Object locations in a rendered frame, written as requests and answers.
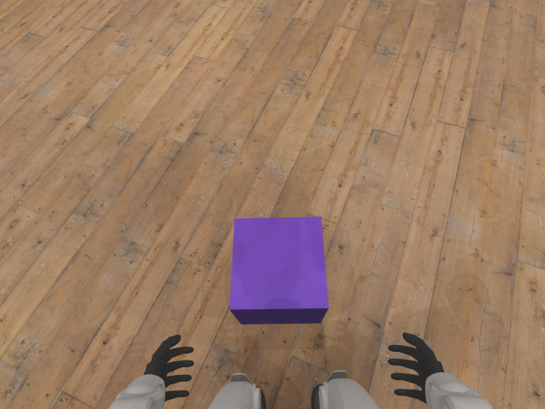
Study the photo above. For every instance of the carton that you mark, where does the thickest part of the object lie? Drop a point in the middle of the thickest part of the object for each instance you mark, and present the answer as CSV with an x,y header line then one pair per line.
x,y
278,271

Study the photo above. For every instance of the robot left thigh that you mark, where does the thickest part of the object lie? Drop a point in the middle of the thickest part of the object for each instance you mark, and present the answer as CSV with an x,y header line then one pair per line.
x,y
237,395

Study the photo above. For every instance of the robot right forearm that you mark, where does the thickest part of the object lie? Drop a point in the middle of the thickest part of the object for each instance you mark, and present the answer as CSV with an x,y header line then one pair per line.
x,y
445,391

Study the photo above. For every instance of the robot left forearm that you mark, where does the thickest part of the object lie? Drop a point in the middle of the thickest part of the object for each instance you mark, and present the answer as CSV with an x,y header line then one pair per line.
x,y
145,392

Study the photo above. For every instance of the robot thigh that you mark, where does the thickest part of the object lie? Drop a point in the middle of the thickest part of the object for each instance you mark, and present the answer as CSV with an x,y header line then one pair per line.
x,y
344,393
237,395

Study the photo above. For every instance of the robot right thigh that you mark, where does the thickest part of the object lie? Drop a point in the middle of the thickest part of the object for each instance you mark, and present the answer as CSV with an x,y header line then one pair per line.
x,y
344,393

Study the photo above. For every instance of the robot right hand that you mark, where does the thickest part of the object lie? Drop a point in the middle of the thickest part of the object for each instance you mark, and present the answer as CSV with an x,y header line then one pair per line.
x,y
427,365

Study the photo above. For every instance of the robot left hand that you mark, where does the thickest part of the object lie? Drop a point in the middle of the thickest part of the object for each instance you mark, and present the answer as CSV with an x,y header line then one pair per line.
x,y
160,367

